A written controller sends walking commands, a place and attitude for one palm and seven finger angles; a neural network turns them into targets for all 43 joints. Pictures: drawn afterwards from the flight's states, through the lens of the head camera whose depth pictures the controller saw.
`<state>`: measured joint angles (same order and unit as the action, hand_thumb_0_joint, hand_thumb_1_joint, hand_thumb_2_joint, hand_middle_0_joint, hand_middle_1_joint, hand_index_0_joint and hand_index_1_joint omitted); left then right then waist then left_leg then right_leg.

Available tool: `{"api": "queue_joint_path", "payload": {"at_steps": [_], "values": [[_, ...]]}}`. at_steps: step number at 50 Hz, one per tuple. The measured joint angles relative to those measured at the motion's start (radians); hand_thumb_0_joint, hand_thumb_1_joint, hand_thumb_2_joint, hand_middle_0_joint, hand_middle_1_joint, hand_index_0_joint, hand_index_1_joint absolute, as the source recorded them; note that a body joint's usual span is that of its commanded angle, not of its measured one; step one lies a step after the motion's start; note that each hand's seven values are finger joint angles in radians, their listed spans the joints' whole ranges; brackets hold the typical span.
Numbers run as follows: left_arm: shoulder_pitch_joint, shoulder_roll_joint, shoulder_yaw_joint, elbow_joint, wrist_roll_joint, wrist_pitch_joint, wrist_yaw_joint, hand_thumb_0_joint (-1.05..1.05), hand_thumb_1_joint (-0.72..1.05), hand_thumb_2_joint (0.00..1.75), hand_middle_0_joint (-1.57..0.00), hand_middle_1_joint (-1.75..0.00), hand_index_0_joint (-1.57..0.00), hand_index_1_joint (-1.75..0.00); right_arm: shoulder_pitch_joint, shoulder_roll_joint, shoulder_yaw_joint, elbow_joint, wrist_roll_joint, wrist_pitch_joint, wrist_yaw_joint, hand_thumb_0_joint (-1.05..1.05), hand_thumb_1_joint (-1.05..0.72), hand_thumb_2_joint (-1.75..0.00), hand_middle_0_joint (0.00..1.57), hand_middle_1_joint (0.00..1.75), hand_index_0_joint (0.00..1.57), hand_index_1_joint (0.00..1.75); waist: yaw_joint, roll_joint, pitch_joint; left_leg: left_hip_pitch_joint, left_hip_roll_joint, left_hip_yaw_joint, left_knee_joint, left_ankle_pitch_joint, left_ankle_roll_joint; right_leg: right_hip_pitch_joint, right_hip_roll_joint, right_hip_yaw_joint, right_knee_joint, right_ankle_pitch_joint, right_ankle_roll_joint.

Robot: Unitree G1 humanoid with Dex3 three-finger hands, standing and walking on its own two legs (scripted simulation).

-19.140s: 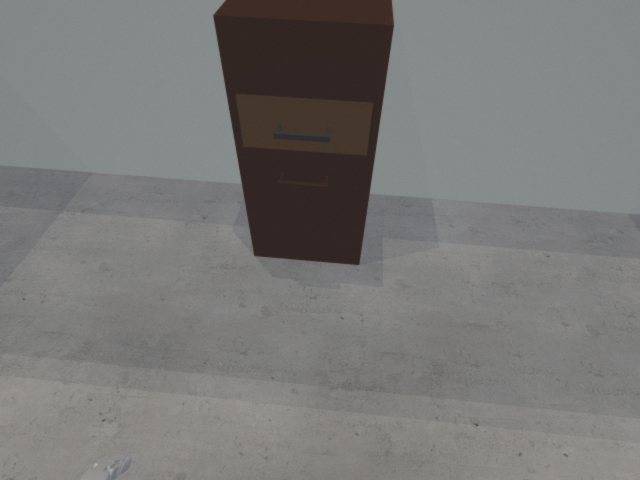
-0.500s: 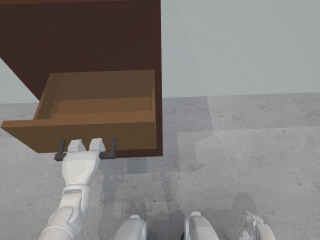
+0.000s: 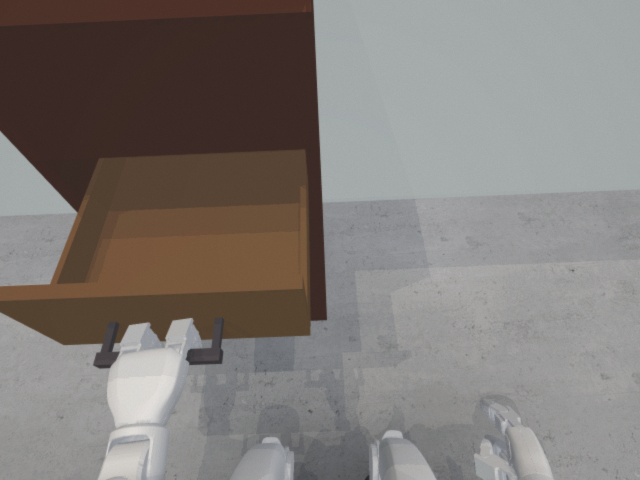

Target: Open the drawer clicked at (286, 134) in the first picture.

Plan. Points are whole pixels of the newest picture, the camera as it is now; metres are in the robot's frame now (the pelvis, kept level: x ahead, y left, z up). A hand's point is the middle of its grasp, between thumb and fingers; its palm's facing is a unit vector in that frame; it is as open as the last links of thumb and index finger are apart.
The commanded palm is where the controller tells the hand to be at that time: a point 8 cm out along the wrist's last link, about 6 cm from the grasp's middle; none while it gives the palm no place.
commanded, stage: pull the drawer open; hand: left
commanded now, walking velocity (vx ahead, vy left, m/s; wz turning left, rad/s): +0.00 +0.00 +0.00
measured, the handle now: (162, 343) +0.29 +0.23 -0.05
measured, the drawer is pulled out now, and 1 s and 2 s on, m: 0.23 0.30 0.30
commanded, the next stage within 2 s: open the thumb to release the handle in 0.88 s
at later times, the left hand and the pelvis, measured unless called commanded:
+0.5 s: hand (157, 450) +0.17 +0.22 -0.07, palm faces -0.10 -0.09 -0.99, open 5.3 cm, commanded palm +0.14 +0.22 -0.02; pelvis +0.00 -0.01 -0.02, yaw +1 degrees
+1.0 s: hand (153, 460) +0.16 +0.21 -0.06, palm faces -0.14 -0.10 -0.98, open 5.8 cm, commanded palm +0.14 +0.22 -0.02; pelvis +0.00 -0.01 -0.02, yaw +0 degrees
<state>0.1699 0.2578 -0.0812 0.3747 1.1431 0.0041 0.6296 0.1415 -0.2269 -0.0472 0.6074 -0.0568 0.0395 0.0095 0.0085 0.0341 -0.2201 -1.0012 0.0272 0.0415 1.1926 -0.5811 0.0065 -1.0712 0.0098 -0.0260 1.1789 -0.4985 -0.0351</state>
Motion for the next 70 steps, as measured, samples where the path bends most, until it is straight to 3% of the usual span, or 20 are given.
{"api": "queue_joint_path", "payload": {"at_steps": [11, 24, 43, 49, 54, 58, 63, 70], "values": [[0.166, -0.002, 0.004, -0.133, 0.023, -0.045, 0.023, -0.01, 0.78, 0.81, -0.36, -1.35, -0.42, -1.35, -0.024, -0.001, 0.010, -0.031, -0.018, -0.006, 0.003, 0.01, -0.91, -0.90, 0.20, 0.30, 0.20, 0.30, 0.019, -0.007, -0.007, -0.016, 0.001, -0.007, 0.035, -0.025, -0.004, -0.015, 0.000, -0.007, 0.035, -0.026, -0.004], [0.292, 0.011, 0.015, -0.234, 0.021, -0.097, 0.006, -0.01, 0.77, 0.80, -0.37, -1.35, -0.42, -1.35, -0.045, 0.013, 0.030, -0.074, -0.031, -0.016, 0.007, 0.01, -0.91, -0.90, 0.20, 0.30, 0.20, 0.30, 0.039, -0.007, -0.016, -0.051, -0.002, -0.012, 0.081, -0.038, -0.010, -0.052, -0.004, -0.011, 0.087, -0.043, -0.011], [0.384, 0.025, 0.063, -0.318, -0.019, -0.137, -0.045, 0.00, 0.76, 0.78, -0.28, -1.29, -0.37, -1.30, -0.024, 0.020, 0.025, -0.091, -0.032, -0.006, 0.016, 0.01, -0.91, -0.90, 0.20, 0.30, 0.20, 0.30, 0.025, -0.007, -0.028, -0.075, 0.007, 0.004, 0.105, -0.049, -0.016, -0.091, 0.007, 0.005, 0.123, -0.051, -0.018], [0.411, 0.025, 0.073, -0.337, -0.015, -0.162, -0.046, 0.00, 0.76, 0.79, -0.27, -1.28, -0.35, -1.27, -0.028, 0.018, 0.019, -0.088, -0.038, -0.009, 0.021, 0.01, -0.91, -0.90, 0.20, 0.30, 0.20, 0.30, 0.029, -0.008, -0.032, -0.084, 0.007, 0.009, 0.111, -0.057, -0.013, -0.103, 0.007, 0.010, 0.131, -0.059, -0.016], [0.364, 0.052, 0.089, -0.306, 0.017, -0.192, -0.003, 0.00, 0.75, 0.80, -0.31, -1.30, -0.36, -1.29, -0.039, 0.005, 0.016, -0.078, -0.047, -0.018, 0.010, 0.01, -0.91, -0.90, 0.20, 0.30, 0.20, 0.30, 0.045, -0.009, -0.026, -0.121, -0.002, 0.000, 0.140, -0.064, -0.012, -0.134, -0.003, 0.002, 0.158, -0.070, -0.013], [0.341, 0.055, 0.110, -0.306, -0.007, -0.165, -0.001, 0.00, 0.66, 0.78, -0.34, -1.31, -0.38, -1.30, -0.051, 0.002, 0.010, -0.070, -0.043, -0.013, 0.007, 0.01, -0.91, -0.90, 0.20, 0.30, 0.20, 0.30, 0.057, -0.007, -0.016, -0.140, -0.006, -0.007, 0.156, -0.064, -0.012, -0.148, -0.008, -0.005, 0.170, -0.071, -0.014], [0.325, 0.037, 0.079, -0.309, -0.041, -0.116, -0.022, 0.00, 0.43, 0.69, -0.34, -1.27, -0.38, -1.29, -0.050, 0.001, 0.014, -0.070, -0.034, -0.010, -0.004, 0.01, -0.91, -0.90, 0.20, 0.30, 0.20, 0.30, 0.055, 0.006, -0.007, -0.128, -0.011, -0.016, 0.139, -0.051, -0.008, -0.128, -0.014, -0.013, 0.148, -0.060, -0.010], [0.307, 0.043, 0.062, -0.288, -0.025, -0.119, -0.017, 0.00, 0.00, 0.51, -0.32, -1.24, -0.35, -1.25, -0.029, 0.004, 0.025, -0.074, -0.030, -0.012, -0.014, 0.01, -0.91, -0.90, 0.20, 0.30, 0.20, 0.30, 0.047, -0.006, -0.012, -0.113, -0.011, -0.021, 0.122, -0.039, -0.009, -0.109, -0.013, -0.018, 0.126, -0.047, -0.010]]}}
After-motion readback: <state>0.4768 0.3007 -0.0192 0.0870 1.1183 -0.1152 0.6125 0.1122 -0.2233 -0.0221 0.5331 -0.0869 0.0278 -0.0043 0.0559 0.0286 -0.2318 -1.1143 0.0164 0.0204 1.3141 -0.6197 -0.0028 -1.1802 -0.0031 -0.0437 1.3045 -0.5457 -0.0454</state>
